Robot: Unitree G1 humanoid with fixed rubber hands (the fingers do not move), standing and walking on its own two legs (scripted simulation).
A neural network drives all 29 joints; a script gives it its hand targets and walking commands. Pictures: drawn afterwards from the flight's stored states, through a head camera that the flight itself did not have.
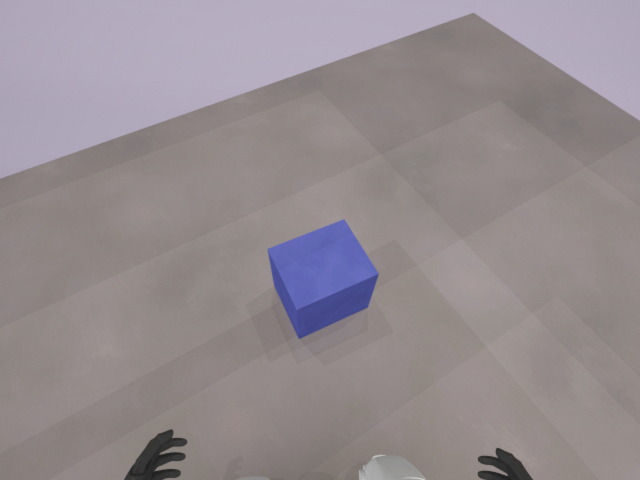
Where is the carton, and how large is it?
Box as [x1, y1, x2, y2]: [268, 219, 378, 338]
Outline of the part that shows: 344,219 268,248 268,254 275,288 299,338 367,307 378,273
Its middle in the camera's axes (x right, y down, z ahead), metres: +0.01 +0.13 +1.23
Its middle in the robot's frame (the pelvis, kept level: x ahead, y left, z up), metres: +0.68 +0.03 -0.64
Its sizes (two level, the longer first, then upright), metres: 0.259 0.214 0.249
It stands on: the floor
